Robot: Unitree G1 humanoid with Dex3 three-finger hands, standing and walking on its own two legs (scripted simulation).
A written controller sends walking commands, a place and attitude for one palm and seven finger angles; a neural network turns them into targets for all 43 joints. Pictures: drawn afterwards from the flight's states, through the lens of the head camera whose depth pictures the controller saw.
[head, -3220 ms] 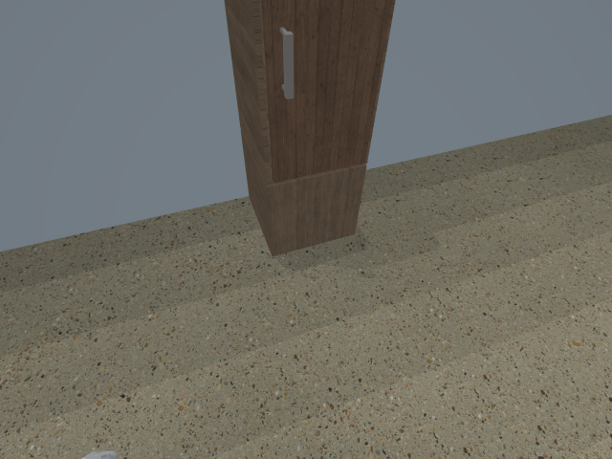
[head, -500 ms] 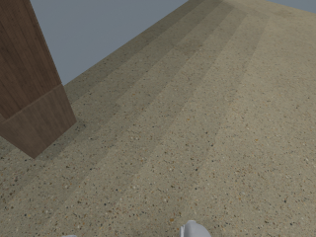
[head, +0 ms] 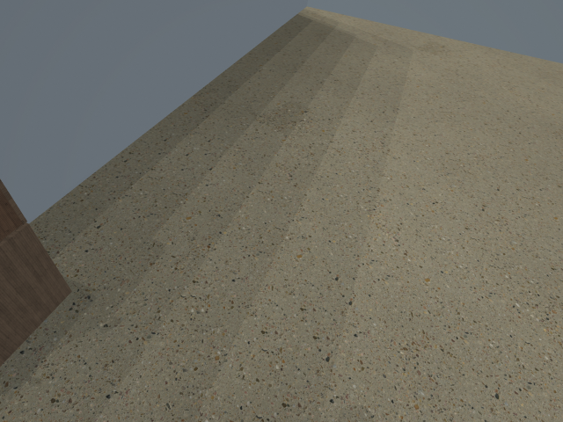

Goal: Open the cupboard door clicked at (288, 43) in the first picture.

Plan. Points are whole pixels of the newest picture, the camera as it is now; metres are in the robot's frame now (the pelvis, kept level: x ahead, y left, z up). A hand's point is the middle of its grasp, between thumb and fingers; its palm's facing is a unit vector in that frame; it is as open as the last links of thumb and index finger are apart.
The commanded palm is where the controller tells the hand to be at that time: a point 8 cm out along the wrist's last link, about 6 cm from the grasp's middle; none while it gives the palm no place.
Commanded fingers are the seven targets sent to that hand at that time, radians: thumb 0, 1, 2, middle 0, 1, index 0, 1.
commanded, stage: walk to a spot facing it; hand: left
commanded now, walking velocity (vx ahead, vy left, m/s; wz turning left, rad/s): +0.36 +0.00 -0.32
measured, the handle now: out of the picture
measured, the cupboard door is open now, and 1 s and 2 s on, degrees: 0 0 0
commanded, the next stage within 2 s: turn to face it in 0.48 s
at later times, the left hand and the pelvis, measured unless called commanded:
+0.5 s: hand (200, 345) +0.29 +0.15 -0.16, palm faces -0.24 -0.96 -0.14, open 7.3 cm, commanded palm none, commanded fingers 0.00 0.90 0.90 -0.20 -0.30 -0.20 -0.30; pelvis +0.19 -0.01 +0.02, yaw -13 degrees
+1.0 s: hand (238, 268) +0.46 +0.10 -0.16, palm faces -0.07 -0.98 -0.17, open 7.2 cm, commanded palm none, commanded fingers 0.00 0.90 0.90 -0.20 -0.30 -0.20 -0.30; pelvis +0.34 -0.06 +0.01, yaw -6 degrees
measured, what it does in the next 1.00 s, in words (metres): walks ahead: right foot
